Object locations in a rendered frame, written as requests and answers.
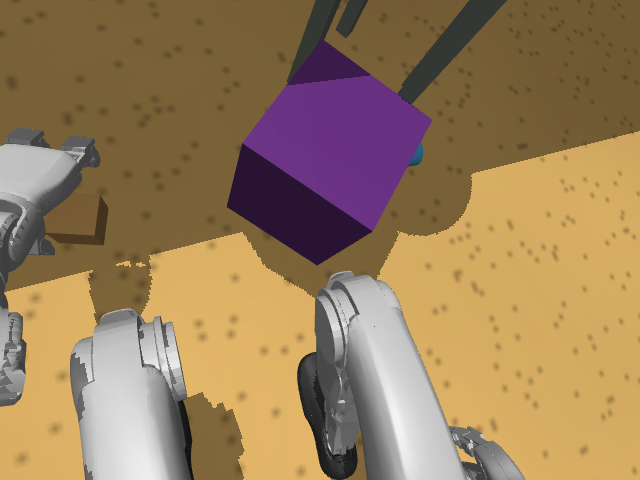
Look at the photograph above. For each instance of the left robot hand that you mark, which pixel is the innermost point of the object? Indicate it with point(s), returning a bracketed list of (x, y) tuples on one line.
[(45, 177)]

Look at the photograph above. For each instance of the right robot hand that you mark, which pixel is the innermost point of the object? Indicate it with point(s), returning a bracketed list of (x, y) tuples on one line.
[(493, 463)]

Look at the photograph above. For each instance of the left robot foot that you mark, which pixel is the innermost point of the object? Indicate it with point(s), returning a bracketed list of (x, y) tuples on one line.
[(187, 434)]

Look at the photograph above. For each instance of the left robot arm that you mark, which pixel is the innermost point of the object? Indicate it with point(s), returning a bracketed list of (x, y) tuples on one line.
[(20, 225)]

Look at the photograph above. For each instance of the right robot foot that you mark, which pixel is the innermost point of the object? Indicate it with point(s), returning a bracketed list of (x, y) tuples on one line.
[(335, 466)]

